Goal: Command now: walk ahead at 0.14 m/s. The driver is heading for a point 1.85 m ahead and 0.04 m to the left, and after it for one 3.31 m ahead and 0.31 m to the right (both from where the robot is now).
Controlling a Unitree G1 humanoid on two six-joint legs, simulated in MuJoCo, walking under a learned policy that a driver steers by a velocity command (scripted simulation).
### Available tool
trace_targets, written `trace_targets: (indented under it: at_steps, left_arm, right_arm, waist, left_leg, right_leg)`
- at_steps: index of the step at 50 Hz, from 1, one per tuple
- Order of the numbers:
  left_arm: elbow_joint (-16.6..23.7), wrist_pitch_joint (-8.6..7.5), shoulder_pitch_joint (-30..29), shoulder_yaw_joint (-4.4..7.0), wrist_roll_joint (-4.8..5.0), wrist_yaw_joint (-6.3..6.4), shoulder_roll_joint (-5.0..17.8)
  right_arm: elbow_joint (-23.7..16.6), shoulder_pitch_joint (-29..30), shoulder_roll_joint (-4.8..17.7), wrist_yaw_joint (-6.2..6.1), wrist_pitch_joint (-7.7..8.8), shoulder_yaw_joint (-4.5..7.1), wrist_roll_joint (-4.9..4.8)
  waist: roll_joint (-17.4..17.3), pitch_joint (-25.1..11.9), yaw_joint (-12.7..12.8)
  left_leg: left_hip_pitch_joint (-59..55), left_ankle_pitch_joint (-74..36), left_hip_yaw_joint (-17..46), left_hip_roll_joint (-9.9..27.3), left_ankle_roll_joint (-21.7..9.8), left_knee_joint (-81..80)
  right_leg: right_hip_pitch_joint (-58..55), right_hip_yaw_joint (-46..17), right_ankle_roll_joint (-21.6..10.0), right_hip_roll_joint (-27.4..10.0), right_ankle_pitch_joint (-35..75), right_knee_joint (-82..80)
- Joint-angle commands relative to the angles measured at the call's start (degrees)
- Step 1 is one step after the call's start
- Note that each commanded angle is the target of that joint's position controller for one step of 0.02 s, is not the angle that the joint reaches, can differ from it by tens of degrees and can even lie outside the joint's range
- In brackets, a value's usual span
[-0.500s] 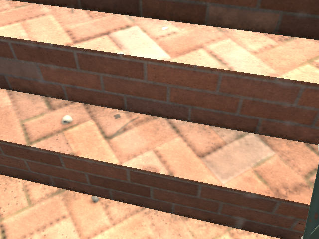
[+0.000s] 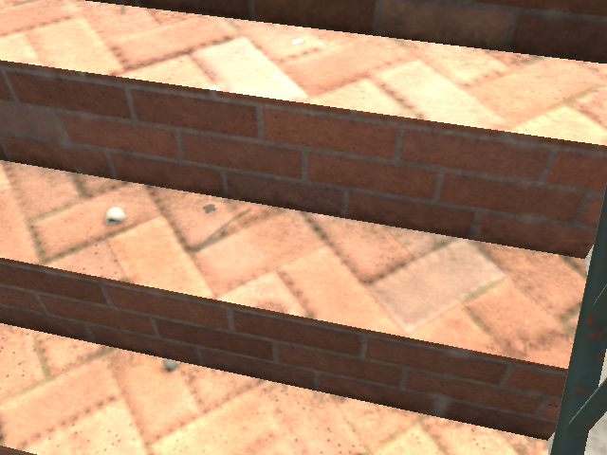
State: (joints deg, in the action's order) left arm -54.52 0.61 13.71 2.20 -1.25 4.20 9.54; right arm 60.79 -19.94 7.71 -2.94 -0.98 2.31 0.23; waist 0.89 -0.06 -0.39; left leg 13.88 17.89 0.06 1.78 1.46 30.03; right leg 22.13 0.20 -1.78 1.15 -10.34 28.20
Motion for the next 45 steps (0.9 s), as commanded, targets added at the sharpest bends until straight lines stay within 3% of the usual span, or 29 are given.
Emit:
trace_targets:
  at_steps: [1,3,4,6,7,8,9,10,11,12,13,14,17,21,23,24,27,28,29,30,31,32,33,35,38,40,43,44,45]
  left_arm:
    - [1.4,-0.17,3.6,0.9,0.27,-0.12,3.9]
    - [0.4,-1.15,6.8,0.4,-0.45,-0.81,1.1]
    - [-0.6,-1.58,9.9,1.07,0.02,-0.9,2.4]
    - [-1.8,-1.92,16.3,1.54,1.51,-0.1,2.1]
    - [0.0,-2.9,7.7,1.51,1.62,-0.07,2.6]
    - [0.4,-3.78,5.8,0.79,0.09,-0.87,1.4]
    - [-0.8,-4.08,12.3,2.06,0.12,-1.49,6.5]
    - [-2.7,-5.2,19.1,2.98,-0.14,-2.76,12.0]
    - [-3.5,-6.49,20.7,2.28,0.4,-3.35,9.5]
    - [-3.3,-6.47,17.5,2.11,0.93,-3.17,9.0]
    - [-2.0,-5.96,12.0,1.92,0.95,-3.03,9.1]
    - [-0.6,-5.73,7.8,1.64,1.04,-2.92,8.5]
    - [-2.8,-4.96,11.3,0.53,0.58,-2.72,4.2]
    - [-1.5,-4.42,11.8,0.2,0.98,-0.79,5.4]
    - [-1.6,-4.3,11.8,0.78,0.52,-0.66,8.8]
    - [-0.7,-4.59,10.1,1.01,0.33,-1.07,9.7]
    - [0.5,-5.18,3.1,1.2,2.92,-1.55,9.4]
    - [1.0,-5.6,1.0,0.68,2.85,-1.92,7.4]
    - [3.8,-6.93,-6.5,-0.65,1.22,-2.81,3.9]
    - [4.0,-8.82,-0.2,-3.22,0.69,-3.34,-7.9]
    - [0.5,-9.12,13.8,-2.06,2.32,-4.13,-3.5]
    - [3.6,-7.98,10.6,-1.58,3.51,-4.13,-0.1]
    - [8.2,-6.42,2.1,-2.22,3.36,-3.8,-0.4]
    - [12.2,-4.28,-2.5,-4.09,1.56,-3.67,-3.7]
    - [17.2,-4.02,-6.1,-7.23,2.62,-4.19,-8.6]
    - [19.4,-4.44,-9.5,-8.23,2.46,-3.89,-8.4]
    - [23.3,-4.72,-15.7,-8.92,2.0,-2.83,-6.8]
    - [26.1,-4.82,-19.7,-9.79,1.71,-2.64,-7.2]
    - [27.9,-4.84,-23.8,-10.02,1.09,-2.62,-7.0]
  right_arm:
    - [-2.3,-1.2,5.5,-0.66,1.22,1.0,-0.19]
    - [-2.5,0.1,7.5,-0.71,1.93,1.86,-0.42]
    - [-3.3,2.8,8.5,-0.95,2.51,2.16,-0.32]
    - [-6.1,13.9,7.6,-0.98,3.32,1.78,-1.95]
    - [-7.4,13.7,4.7,-1.31,4.05,0.64,-2.65]
    - [-6.6,9.5,3.2,-1.49,4.09,0.0,-1.96]
    - [-7.2,5.4,3.1,-1.47,4.67,-0.18,-0.09]
    - [-7.5,-0.2,3.4,-1.09,5.53,0.42,-0.76]
    - [-6.1,-1.4,6.0,-0.51,5.65,1.28,-1.87]
    - [-7.8,4.0,6.7,0.05,5.04,1.52,-2.87]
    - [-8.6,8.1,4.9,0.2,4.52,1.24,-2.62]
    - [-9.2,9.8,4.7,0.04,4.58,1.24,-1.7]
    - [-8.4,9.7,2.6,1.33,5.1,1.04,0.07]
    - [-13.1,21.9,-0.1,1.82,5.75,-0.71,-0.38]
    - [-12.2,16.8,1.1,1.29,4.59,-0.69,-1.35]
    - [-12.7,16.2,2.9,1.4,4.17,-0.08,-1.13]
    - [-11.1,5.1,6.1,0.94,3.72,2.26,0.24]
    - [-8.9,-1.4,6.4,0.86,3.14,3.04,0.6]
    - [-4.8,-14.2,8.1,0.58,2.19,3.35,0.83]
    - [-3.7,-10.7,10.5,0.81,2.12,1.86,2.61]
    - [-4.7,-10.3,12.4,0.75,2.21,2.41,3.35]
    - [-5.2,-4.5,9.2,0.93,1.86,1.88,2.16]
    - [-5.6,1.0,5.0,1.52,1.56,0.38,0.67]
    - [-3.2,2.3,0.7,2.61,1.44,-2.23,1.68]
    - [0.2,-3.3,1.9,2.83,1.44,-3.33,1.56]
    - [0.0,-4.2,2.5,2.83,2.04,-4.13,2.68]
    - [-0.9,-5.3,4.2,2.17,2.72,-4.41,1.44]
    - [-0.5,-7.6,5.3,1.49,2.43,-4.21,-0.05]
    - [0.3,-10.5,5.0,0.51,2.21,-4.25,-0.37]
  waist:
    - [-4.6,0.9,1.1]
    - [-13.6,-0.2,2.5]
    - [-15.3,0.9,4.0]
    - [-12.8,7.0,10.8]
    - [-4.9,10.9,7.5]
    - [1.1,9.0,4.7]
    - [14.7,1.3,4.5]
    - [25.7,-1.2,3.1]
    - [14.9,0.7,2.3]
    - [7.1,4.8,2.0]
    - [1.2,6.2,0.8]
    - [-0.9,6.6,-0.3]
    - [0.9,1.0,0.6]
    - [2.1,0.5,2.9]
    - [9.6,-3.9,0.6]
    - [9.3,-4.2,-0.4]
    - [9.4,-7.9,-7.3]
    - [7.7,-7.9,-10.3]
    - [1.2,-7.2,-16.2]
    - [-14.6,-8.1,-6.0]
    - [-13.7,-13.6,-1.8]
    - [-12.2,-6.8,0.4]
    - [-7.8,0.3,0.8]
    - [-3.0,4.1,2.8]
    - [-2.2,6.5,2.9]
    - [-2.2,4.7,2.2]
    - [-3.5,2.9,0.9]
    - [-5.0,1.5,0.2]
    - [-6.8,-0.2,-1.5]
  left_leg:
    - [14.7,26.5,3.1,1.5,-4.6,-11.6]
    - [20.4,31.3,10.0,6.9,-8.4,-17.7]
    - [24.2,27.3,12.1,9.8,-10.8,-20.9]
    - [26.0,19.0,7.8,8.6,-9.2,-15.5]
    - [15.9,12.0,4.3,4.3,-7.4,-7.8]
    - [12.9,-4.5,1.9,2.5,-7.0,6.0]
    - [20.8,-0.8,-0.6,-0.5,-4.8,26.0]
    - [29.3,14.6,0.1,-3.9,-3.6,35.8]
    - [32.0,16.3,4.8,-1.6,-3.3,47.9]
    - [38.2,12.3,6.6,0.0,-4.1,54.5]
    - [40.2,6.3,6.4,2.3,-5.1,55.8]
    - [40.3,-0.5,6.1,3.3,-5.3,52.4]
    - [34.9,-10.6,-0.7,1.5,-4.5,49.2]
    - [25.7,-12.9,-4.2,0.7,-2.8,23.9]
    - [12.4,-6.9,-7.3,-2.9,-2.5,21.3]
    - [10.0,-6.0,-7.2,-3.3,-3.4,18.5]
    - [-0.6,-12.5,-8.7,-4.9,-8.3,0.9]
    - [-8.7,-17.6,-8.7,-5.0,-9.3,-8.4]
    - [-25.2,-30.9,2.9,3.8,-12.5,-11.2]
    - [-22.9,-68.2,22.2,17.7,-15.7,-3.4]
    - [-19.8,-42.4,28.5,23.9,-25.1,-10.6]
    - [-14.4,-9.6,27.4,23.4,-24.5,-16.2]
    - [-8.2,10.2,24.1,19.9,-19.6,-18.7]
    - [4.0,11.6,18.9,15.7,-14.6,-17.5]
    - [5.3,7.8,13.6,14.4,-11.8,-17.2]
    - [5.7,3.1,11.2,13.4,-11.3,-17.2]
    - [6.1,-2.1,6.1,10.3,-10.4,-18.6]
    - [5.4,-0.5,6.0,9.5,-10.5,-20.8]
    - [2.3,-2.3,7.2,9.8,-11.7,-22.9]
  right_leg:
    - [-9.3,0.5,-0.6,1.1,-22.9,0.8]
    - [-14.0,6.7,0.6,4.7,-13.5,21.3]
    - [-15.3,5.6,1.0,2.7,-11.4,30.1]
    - [-14.7,1.7,-2.3,-2.2,-12.8,19.5]
    - [-5.9,3.8,-3.2,-0.3,-13.4,0.3]
    - [-7.7,2.8,-3.0,0.8,-8.0,-4.5]
    - [-19.0,-12.4,-5.5,-8.7,19.6,-6.7]
    - [-21.9,-34.1,-16.1,-21.6,26.4,-13.9]
    - [-19.6,-41.8,-22.9,-26.3,13.1,-15.8]
    - [-17.0,-38.0,-22.3,-26.3,-4.0,-17.0]
    - [-13.4,-32.0,-17.5,-22.4,-15.6,-18.3]
    - [-11.9,-26.9,-14.0,-19.2,-15.1,-19.3]
    - [-13.9,-11.2,-10.2,-12.4,12.2,-15.3]
    - [-11.8,-5.4,-8.7,-11.0,21.0,-14.8]
    - [-9.3,-5.2,-10.9,-12.5,30.3,-12.8]
    - [-9.8,-5.4,-11.3,-13.4,39.8,-10.1]
    - [-13.7,-3.9,-9.4,-12.0,56.9,7.2]
    - [-7.7,-1.2,-7.2,-7.9,54.0,19.9]
    - [15.1,-0.4,-3.9,-1.9,19.7,46.3]
    - [30.8,-6.5,-3.2,4.2,-15.8,75.9]
    - [32.5,-14.9,-3.8,5.3,-17.9,86.9]
    - [41.6,-10.4,-2.9,2.6,-18.5,93.5]
    - [49.4,-7.7,-2.2,0.2,-17.2,97.8]
    - [52.3,-6.6,-2.0,-0.2,-13.0,108.8]
    - [61.2,-9.2,-3.8,1.0,-8.3,120.7]
    - [63.3,-7.1,-3.6,1.6,-2.3,120.9]
    - [59.9,-3.5,-1.4,-1.1,3.5,106.8]
    - [58.7,-0.6,-0.6,-2.8,3.8,97.4]
    - [58.0,3.2,0.7,-4.6,4.5,93.4]
